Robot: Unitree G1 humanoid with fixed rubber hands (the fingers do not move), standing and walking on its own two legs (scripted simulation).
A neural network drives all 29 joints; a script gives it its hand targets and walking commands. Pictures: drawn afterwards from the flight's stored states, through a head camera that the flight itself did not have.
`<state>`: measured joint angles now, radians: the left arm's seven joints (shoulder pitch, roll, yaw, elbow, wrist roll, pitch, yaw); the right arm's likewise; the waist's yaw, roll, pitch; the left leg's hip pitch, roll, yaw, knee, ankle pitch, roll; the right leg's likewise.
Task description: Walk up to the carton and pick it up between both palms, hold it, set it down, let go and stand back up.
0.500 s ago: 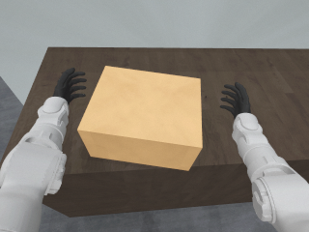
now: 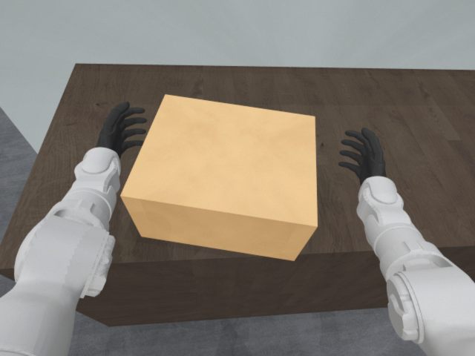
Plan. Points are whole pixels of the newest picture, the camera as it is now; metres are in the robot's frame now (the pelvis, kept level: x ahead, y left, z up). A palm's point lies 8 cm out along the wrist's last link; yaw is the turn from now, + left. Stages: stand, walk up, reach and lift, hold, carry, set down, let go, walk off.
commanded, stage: reach and lift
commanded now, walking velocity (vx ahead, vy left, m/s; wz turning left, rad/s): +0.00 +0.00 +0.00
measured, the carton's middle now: (228, 176) +0.46 +0.00 +0.00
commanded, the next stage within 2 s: none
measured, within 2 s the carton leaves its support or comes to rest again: leaves its support in 1.66 s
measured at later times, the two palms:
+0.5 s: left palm (115, 145) +0.48 +0.20 +0.08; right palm (355, 176) +0.41 -0.22 +0.06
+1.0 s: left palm (124, 141) +0.48 +0.18 +0.08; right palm (347, 173) +0.42 -0.20 +0.06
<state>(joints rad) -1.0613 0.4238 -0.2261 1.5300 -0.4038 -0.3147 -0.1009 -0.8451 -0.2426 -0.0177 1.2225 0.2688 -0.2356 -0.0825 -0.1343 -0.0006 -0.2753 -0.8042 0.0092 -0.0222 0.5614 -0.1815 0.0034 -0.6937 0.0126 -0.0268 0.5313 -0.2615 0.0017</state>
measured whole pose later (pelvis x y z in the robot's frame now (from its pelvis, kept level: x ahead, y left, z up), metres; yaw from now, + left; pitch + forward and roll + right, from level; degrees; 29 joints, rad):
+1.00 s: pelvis +0.00 +0.00 +0.00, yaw +0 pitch +25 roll -2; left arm -1.12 0.36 -0.18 1.56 -0.32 -0.32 -0.08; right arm -0.86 -0.16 -0.02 1.22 0.27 -0.25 -0.13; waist -0.12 0.00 -0.28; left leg -0.81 0.01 -0.02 0.56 -0.18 0.00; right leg -0.70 0.01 -0.03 0.53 -0.26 0.00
